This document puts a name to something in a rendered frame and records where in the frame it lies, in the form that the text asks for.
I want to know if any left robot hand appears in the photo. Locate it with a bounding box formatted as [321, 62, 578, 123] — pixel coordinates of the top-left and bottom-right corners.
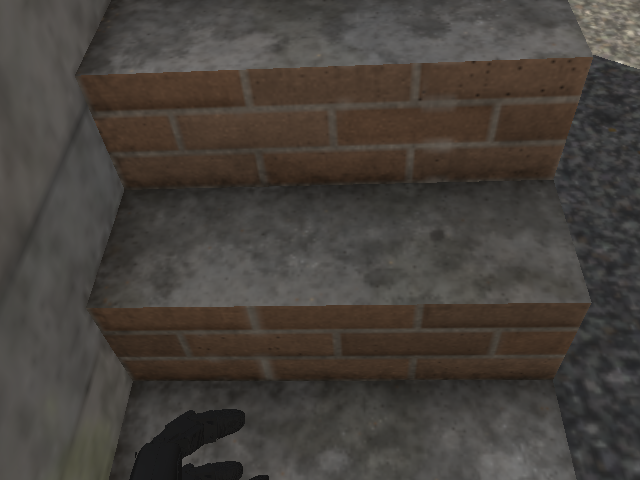
[129, 409, 269, 480]

